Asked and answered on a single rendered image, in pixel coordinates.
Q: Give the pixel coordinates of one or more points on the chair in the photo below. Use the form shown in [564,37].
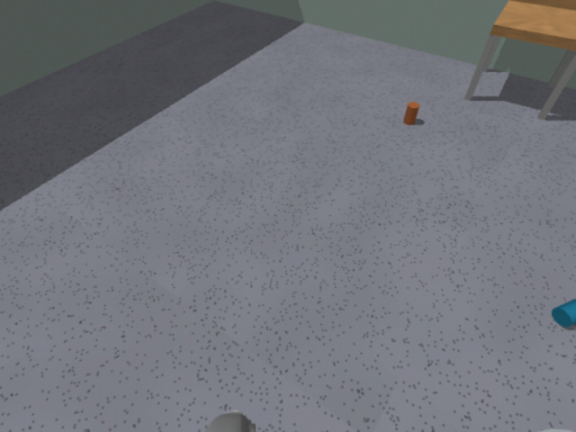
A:
[546,22]

